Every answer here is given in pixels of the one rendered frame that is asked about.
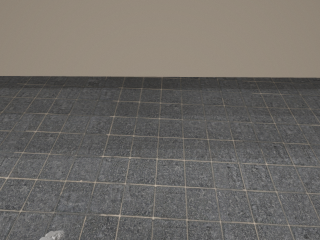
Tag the left robot hand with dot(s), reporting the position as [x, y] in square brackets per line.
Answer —
[53, 235]

